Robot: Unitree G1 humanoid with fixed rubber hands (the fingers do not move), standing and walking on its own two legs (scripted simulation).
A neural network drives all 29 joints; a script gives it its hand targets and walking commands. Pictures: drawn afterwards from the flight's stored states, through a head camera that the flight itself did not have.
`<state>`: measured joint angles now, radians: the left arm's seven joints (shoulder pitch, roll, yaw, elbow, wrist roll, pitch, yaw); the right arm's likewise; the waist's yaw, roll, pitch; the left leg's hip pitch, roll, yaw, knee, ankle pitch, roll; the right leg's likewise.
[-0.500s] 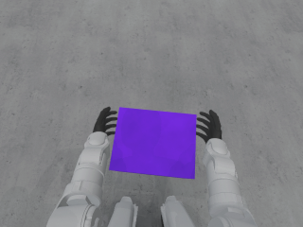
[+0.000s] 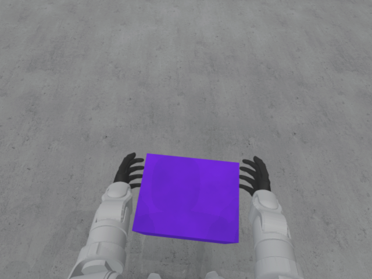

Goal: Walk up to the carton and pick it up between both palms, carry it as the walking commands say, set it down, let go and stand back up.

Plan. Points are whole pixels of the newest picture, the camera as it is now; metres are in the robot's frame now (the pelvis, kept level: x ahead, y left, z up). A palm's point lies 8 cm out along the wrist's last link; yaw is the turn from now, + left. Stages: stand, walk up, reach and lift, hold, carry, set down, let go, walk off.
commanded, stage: reach and lift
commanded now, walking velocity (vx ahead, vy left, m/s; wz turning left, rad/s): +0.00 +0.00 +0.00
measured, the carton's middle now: (188, 201) +0.34 -0.01 -0.13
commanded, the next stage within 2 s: none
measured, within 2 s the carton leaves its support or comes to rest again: neither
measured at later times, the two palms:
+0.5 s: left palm (119, 178) +0.34 +0.13 +0.03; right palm (278, 183) +0.32 -0.18 +0.05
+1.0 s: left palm (109, 166) +0.33 +0.13 +0.10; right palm (295, 174) +0.31 -0.18 +0.11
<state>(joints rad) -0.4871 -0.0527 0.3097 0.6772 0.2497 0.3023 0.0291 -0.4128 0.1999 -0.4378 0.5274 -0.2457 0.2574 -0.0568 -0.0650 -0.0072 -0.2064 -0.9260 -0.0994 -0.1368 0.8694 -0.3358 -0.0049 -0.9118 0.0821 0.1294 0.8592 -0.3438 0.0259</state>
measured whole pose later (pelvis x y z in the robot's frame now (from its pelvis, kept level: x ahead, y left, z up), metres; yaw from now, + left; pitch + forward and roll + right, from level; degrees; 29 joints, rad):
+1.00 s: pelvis +0.02 +0.00 +0.06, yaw +0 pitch -3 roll +0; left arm -0.33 -0.12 0.24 0.37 0.29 0.67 -0.02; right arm -0.30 0.16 -0.33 0.30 -0.26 0.65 -0.02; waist -0.06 -0.02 -0.06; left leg -0.14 -0.06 -0.14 0.37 -0.19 0.01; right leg -0.12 0.04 0.14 0.35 -0.18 0.01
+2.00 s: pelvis +0.03 -0.01 +0.06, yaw -1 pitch -6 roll +0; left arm -0.28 -0.16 0.25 0.26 0.32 0.77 -0.01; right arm -0.30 0.16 -0.29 0.28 -0.31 0.72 0.01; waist 0.01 0.00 -0.03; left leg -0.03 -0.05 -0.13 0.32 -0.18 0.00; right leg -0.03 0.04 0.13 0.32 -0.19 0.00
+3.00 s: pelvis +0.02 +0.00 +0.06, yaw +0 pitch -6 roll +0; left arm -0.25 -0.15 0.23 0.23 0.30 0.77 -0.01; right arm -0.27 0.15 -0.27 0.24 -0.30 0.73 0.02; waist 0.00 0.00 -0.02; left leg -0.04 -0.05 -0.12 0.33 -0.18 0.01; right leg -0.03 0.04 0.12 0.34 -0.19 0.00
